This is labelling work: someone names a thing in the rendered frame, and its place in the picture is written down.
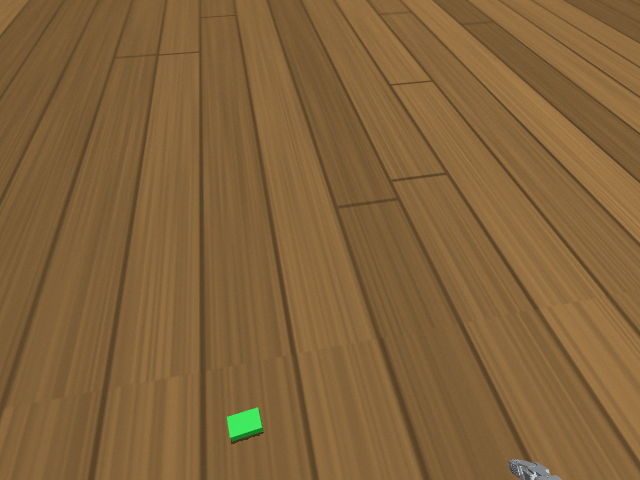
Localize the small box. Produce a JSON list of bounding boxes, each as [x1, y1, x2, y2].
[[227, 407, 263, 441]]

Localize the right robot hand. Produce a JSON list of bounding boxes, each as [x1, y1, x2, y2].
[[508, 459, 562, 480]]

